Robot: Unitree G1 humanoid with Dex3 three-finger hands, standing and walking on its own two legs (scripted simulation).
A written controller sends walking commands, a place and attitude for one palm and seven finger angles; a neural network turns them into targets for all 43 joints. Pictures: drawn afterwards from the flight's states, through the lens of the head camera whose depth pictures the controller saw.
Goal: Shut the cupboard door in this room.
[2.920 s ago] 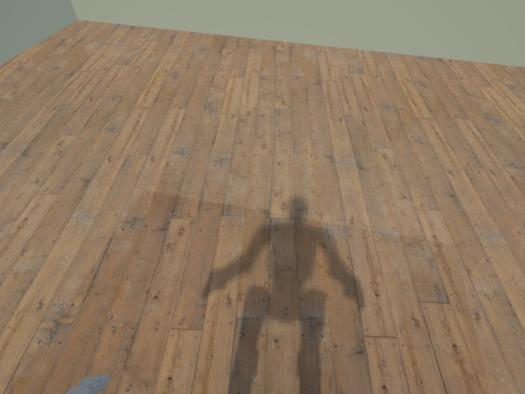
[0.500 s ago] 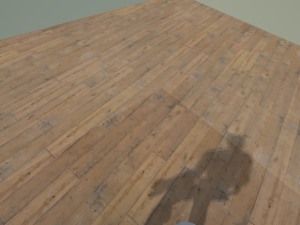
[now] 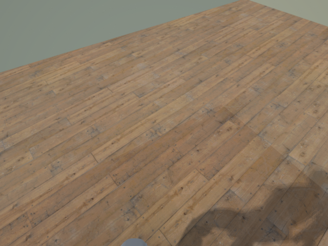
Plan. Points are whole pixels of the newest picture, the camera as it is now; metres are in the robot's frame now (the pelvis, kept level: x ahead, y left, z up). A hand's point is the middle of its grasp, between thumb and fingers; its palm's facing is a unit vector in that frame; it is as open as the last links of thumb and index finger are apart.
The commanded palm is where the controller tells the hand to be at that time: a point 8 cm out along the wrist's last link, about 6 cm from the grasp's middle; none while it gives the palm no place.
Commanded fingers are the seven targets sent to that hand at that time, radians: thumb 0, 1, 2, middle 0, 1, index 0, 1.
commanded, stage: turn or walk to find it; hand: left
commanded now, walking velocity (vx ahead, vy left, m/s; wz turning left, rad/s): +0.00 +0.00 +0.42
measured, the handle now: out of the picture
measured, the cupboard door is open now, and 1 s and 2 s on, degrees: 83 83 83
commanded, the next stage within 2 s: none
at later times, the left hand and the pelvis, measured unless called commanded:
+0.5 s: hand out of the picture -0.04 +0.29 -0.18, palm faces +0.26 -0.94 -0.22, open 7.4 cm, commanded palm none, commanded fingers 0.00 0.90 0.90 -0.20 -0.30 -0.20 -0.30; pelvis -0.04 +0.07 +0.00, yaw +11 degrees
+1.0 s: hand out of the picture -0.05 +0.21 -0.14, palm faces +0.39 -0.88 -0.27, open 7.4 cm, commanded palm none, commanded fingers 0.00 0.90 0.90 -0.20 -0.30 -0.20 -0.30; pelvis -0.07 +0.00 +0.00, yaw +24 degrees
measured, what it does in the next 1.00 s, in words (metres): steps on the spot, turning left: left foot, then right foot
